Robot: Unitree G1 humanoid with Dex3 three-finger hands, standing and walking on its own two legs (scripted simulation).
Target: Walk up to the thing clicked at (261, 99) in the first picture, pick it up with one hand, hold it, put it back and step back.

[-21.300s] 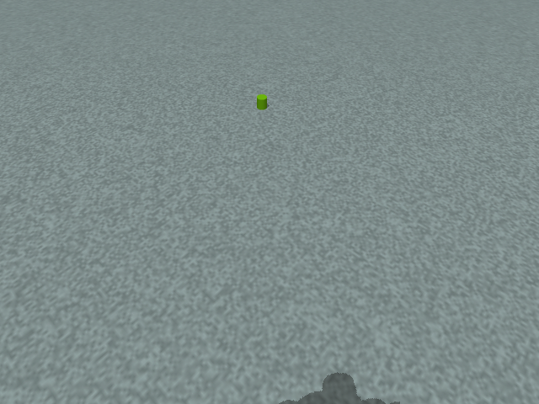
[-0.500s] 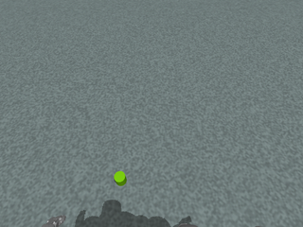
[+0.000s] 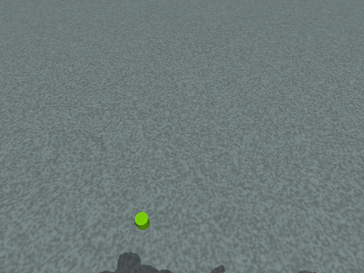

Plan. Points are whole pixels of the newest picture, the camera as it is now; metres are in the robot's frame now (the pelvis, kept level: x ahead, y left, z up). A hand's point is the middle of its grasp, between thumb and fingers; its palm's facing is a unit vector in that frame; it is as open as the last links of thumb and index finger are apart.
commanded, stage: walk up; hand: left
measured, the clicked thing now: (142, 221) +0.49 +0.22 -0.74
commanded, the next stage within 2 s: stand in 0.26 s
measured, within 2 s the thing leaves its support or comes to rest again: neither
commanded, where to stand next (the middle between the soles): +0.10 +0.00 m, yaw -2 degrees
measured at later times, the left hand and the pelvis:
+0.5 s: hand out of the picture +0.09 +0.26 -0.15, palm faces -0.01 -0.94 -0.34, open 7.4 cm; pelvis +0.01 +0.01 +0.01, yaw +0 degrees
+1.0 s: hand out of the picture +0.11 +0.25 -0.15, palm faces -0.02 -0.94 -0.34, open 7.4 cm; pelvis +0.03 +0.00 +0.01, yaw +1 degrees
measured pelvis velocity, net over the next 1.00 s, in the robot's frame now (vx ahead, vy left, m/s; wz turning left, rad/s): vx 0.03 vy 0.00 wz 0.01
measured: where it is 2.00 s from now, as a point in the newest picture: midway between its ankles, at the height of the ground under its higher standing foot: outside the picture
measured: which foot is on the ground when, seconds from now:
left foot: down 0.00-1.00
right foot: down 0.00-1.00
